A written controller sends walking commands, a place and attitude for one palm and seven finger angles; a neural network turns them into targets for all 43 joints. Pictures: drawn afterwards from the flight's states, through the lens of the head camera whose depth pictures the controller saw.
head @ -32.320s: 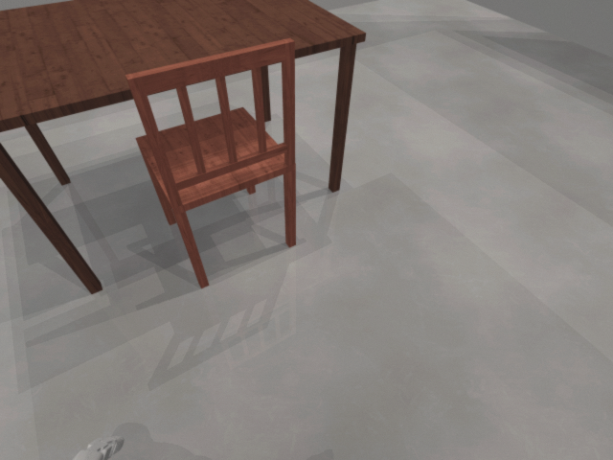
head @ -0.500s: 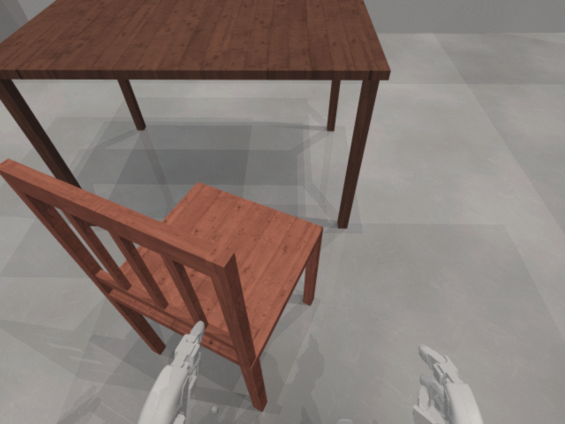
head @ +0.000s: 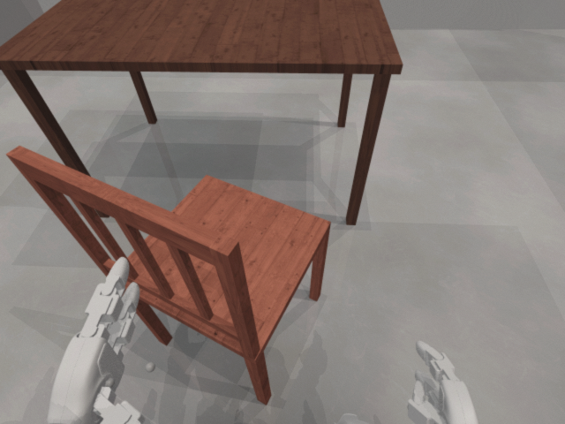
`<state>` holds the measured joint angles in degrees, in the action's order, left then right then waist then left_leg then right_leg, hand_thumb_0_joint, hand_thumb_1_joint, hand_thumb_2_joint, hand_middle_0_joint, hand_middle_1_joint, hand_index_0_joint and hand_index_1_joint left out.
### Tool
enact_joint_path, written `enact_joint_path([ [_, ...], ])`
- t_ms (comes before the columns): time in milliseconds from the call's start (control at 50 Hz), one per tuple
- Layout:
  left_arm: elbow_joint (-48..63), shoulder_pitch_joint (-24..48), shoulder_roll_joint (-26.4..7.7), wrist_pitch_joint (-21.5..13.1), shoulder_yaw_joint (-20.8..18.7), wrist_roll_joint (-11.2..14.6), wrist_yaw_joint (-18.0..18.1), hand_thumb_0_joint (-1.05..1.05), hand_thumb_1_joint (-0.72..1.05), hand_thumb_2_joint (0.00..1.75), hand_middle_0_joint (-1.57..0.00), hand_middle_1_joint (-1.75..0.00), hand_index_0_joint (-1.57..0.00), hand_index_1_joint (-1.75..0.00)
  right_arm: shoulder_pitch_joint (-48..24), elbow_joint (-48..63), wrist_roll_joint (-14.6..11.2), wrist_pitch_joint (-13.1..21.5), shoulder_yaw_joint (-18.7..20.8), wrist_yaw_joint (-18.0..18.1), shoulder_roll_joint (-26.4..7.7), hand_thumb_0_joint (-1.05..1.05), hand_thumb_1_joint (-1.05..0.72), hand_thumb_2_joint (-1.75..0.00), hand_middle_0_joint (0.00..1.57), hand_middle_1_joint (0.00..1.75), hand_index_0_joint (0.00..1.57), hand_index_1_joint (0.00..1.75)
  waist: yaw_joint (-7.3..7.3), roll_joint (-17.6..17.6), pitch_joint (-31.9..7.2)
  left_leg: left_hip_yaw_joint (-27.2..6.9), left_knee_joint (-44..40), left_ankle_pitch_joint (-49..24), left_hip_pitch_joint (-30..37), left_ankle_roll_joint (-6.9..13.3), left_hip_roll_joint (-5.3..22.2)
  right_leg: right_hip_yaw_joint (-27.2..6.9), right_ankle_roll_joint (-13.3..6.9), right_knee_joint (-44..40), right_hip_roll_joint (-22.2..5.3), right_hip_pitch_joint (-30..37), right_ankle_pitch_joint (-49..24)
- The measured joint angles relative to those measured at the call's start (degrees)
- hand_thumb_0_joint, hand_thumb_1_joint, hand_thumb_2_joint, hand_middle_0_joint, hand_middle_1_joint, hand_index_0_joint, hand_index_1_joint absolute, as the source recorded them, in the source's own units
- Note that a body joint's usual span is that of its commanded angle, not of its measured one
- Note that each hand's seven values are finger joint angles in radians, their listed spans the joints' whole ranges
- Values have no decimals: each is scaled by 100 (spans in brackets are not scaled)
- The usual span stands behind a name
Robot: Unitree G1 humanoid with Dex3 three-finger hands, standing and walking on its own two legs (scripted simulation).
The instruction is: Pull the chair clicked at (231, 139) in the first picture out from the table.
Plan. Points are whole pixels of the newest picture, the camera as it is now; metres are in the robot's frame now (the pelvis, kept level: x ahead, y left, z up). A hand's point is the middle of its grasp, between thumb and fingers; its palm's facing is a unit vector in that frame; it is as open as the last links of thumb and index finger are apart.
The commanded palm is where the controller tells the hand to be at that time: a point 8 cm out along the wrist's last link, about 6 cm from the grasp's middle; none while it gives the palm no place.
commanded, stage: draw the hand back to the body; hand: left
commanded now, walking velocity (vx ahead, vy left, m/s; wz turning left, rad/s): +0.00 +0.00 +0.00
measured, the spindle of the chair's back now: (148, 260) +0.40 +0.27 -0.05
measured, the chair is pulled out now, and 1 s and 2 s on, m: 0.46 0.46 0.46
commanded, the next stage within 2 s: step back with the hand held close in 1.08 s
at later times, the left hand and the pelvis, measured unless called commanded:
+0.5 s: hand (36, 316) +0.19 +0.23 +0.19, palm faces +0.39 -0.82 -0.42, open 12.3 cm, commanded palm +0.15 +0.28 +0.20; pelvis +0.01 +0.00 +0.05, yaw +0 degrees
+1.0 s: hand out of the picture +0.21 +0.27 +0.21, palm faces +0.44 -0.80 -0.40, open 7.5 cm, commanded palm +0.16 +0.31 +0.23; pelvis +0.01 +0.01 +0.05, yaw -1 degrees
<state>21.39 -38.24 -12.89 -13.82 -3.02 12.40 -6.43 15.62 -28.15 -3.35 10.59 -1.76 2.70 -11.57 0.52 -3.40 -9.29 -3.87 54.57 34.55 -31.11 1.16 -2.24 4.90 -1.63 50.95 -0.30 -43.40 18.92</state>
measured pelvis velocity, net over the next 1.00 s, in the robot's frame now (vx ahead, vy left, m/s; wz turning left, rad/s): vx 0.01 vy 0.01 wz -0.02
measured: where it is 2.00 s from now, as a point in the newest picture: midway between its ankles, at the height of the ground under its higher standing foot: outside the picture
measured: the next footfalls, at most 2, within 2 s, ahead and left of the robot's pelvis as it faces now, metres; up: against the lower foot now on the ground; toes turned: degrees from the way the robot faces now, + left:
none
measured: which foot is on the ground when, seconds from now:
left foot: down 0.00-1.00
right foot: down 0.00-1.00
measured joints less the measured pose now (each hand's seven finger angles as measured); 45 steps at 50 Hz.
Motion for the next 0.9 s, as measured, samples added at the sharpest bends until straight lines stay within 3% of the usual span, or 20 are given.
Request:
enact_joint_path([
  [20, 35, 10, -21, -54, -116, 54, 1, -1, -51, 22, -1, -1, -1, -1, 3, -33, -7, 48, 7, 12, -20, 1, -90, -90, 20, 30, 20, 30, -7, 7, 3, -33, -49, -22, 52, -12, 12, 32, -9, -64, 6, 71, -18],
  [80, 248, 35, -264, 276, -274, -469, 575, -1, -46, 25, -2, -2, -2, -2, 51, -39, 74, -32, 85, 121, -49, 1, -90, -90, 20, 30, 20, 30, -77, 29, 64, -75, -352, -131, 415, -23, 26, 66, -31, -320, 12, 439, -78],
  [120, 354, -37, -299, 500, -283, -684, 899, -1, -41, 27, -3, -3, -3, -3, 69, -25, 104, -79, 128, 168, -87, 1, -90, -90, 20, 30, 20, 30, -69, -32, 98, -109, -607, -236, 687, -29, 31, 91, -30, -557, 13, 725, -146],
  [260, 306, -96, -357, 753, -289, -973, 1378, -1, -19, 37, -6, -7, -6, -8, -11, -194, 149, -183, 150, 301, -122, 1, -90, -90, 20, 30, 20, 30, -153, -116, 319, -68, -1456, -584, 1599, -8, 38, 30, -8, -1226, 29, 1574, -379],
  [480, 159, 460, -553, 581, -949, -1000, 1537, 0, 19, 56, -12, -15, -12, -16, -170, -646, 204, -7, 46, 228, -56, 1, -90, -90, 20, 30, 20, 30, -285, -210, 651, -43, -2391, -992, 2591, -7, 84, -9, 2, -2030, 80, 2522, -701],
  [760, 136, 972, -811, 278, -1824, -897, 1508, 1, 69, 80, -19, -26, -19, -26, -311, -1005, 240, 35, 129, 93, -92, 1, -90, -90, 20, 30, 20, 30, -352, -198, 865, 36, -2975, -1266, 3084, 19, 116, -90, 31, -2610, 130, 3001, -989],
  [900, -52, 1033, -631, 225, -1782, -878, 1456, 1, 83, 87, -20, -29, -20, -29, -374, -1043, 233, -34, 191, 41, -121, 1, -90, -90, 20, 30, 20, 30, -329, -175, 939, 90, -3056, -1316, 3114, 60, 79, -150, 69, -2676, 106, 3012, -1044],
])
